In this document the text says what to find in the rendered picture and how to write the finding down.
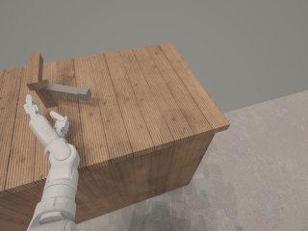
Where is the left robot upper arm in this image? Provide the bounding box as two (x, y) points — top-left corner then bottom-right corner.
(28, 219), (78, 231)

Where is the tap lever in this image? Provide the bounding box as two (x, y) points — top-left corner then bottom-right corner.
(43, 83), (92, 101)

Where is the counter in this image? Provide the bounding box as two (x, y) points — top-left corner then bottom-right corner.
(0, 42), (230, 231)

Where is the left robot hand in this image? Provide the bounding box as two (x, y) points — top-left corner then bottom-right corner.
(23, 94), (70, 149)

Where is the right robot hand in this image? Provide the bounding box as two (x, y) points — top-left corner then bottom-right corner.
(234, 221), (253, 231)

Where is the robot left forearm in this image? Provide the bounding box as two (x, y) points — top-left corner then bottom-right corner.
(26, 138), (80, 231)

